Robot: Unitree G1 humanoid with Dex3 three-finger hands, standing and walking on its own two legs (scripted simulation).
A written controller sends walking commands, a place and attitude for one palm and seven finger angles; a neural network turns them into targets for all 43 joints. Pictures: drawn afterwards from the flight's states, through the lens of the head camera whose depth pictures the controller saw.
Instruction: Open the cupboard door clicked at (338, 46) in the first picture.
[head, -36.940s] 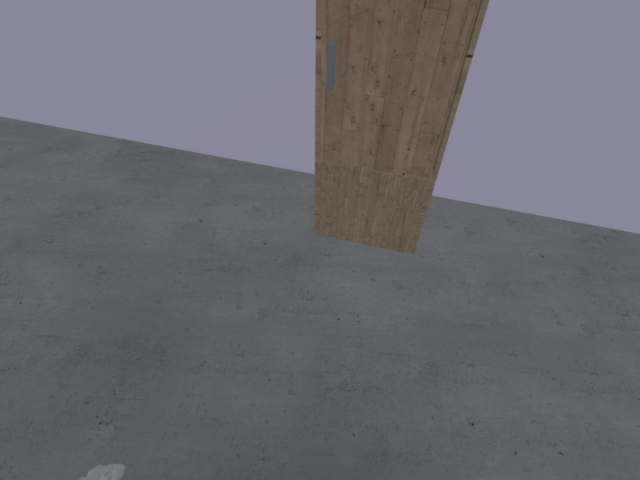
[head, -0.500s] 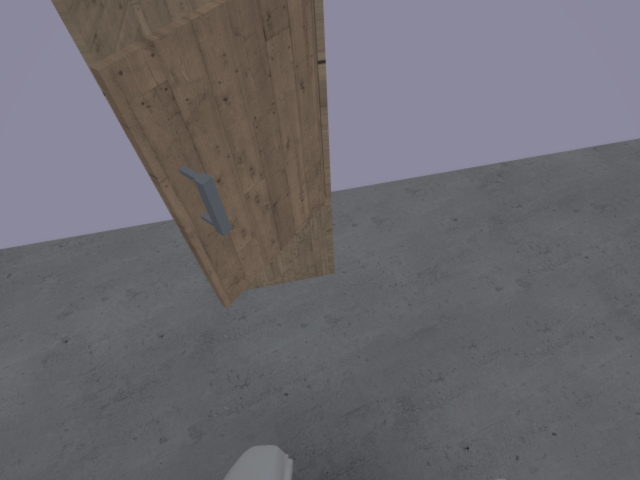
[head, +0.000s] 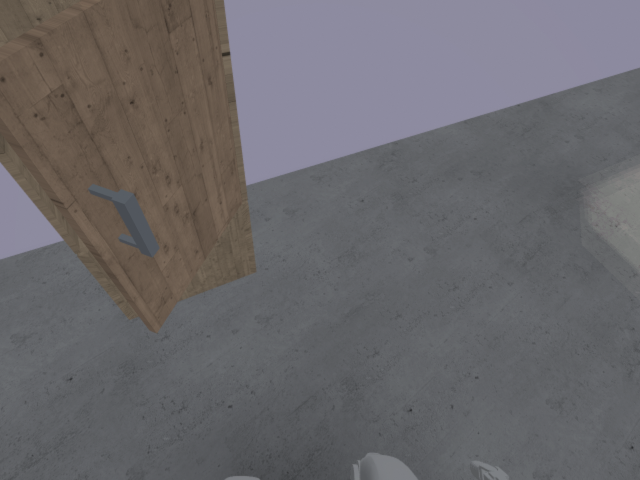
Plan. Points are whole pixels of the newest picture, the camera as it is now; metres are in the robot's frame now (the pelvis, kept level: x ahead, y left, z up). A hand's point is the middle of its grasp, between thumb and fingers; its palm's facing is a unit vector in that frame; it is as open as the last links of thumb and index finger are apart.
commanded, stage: walk to a spot facing it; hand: left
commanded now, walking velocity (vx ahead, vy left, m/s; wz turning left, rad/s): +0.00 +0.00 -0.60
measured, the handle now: (125, 221) +0.41 +0.33 +0.01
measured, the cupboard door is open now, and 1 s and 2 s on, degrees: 43 43 43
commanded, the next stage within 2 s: none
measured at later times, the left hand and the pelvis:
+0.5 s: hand (236, 446) +0.17 +0.13 -0.17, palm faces -0.31 -0.93 -0.21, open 7.4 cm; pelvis +0.01 -0.02 -0.01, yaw -18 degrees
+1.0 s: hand (296, 414) +0.22 +0.05 -0.16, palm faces -0.55 -0.80 -0.23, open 7.4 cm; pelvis +0.05 -0.07 -0.01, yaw -37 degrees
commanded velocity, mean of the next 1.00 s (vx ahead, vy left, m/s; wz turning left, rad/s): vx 0.12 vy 0.00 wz -0.59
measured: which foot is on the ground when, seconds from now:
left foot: down 0.00-0.20, up 0.22-0.52, down 0.54-0.86, up 0.88-1.00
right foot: up 0.00-0.18, down 0.20-0.52, up 0.54-0.84, down 0.86-1.00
